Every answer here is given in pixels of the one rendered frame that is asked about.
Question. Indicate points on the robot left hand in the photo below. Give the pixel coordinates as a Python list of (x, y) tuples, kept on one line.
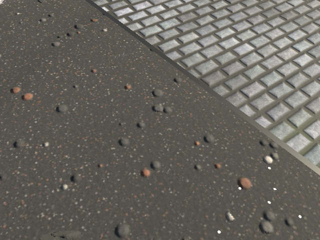
[(63, 235)]

